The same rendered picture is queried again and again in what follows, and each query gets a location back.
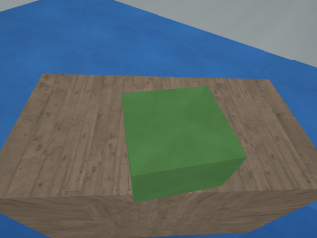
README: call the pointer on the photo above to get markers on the pedestal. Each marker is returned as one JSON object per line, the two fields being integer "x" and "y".
{"x": 64, "y": 168}

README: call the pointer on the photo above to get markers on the carton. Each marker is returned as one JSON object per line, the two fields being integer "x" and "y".
{"x": 178, "y": 141}

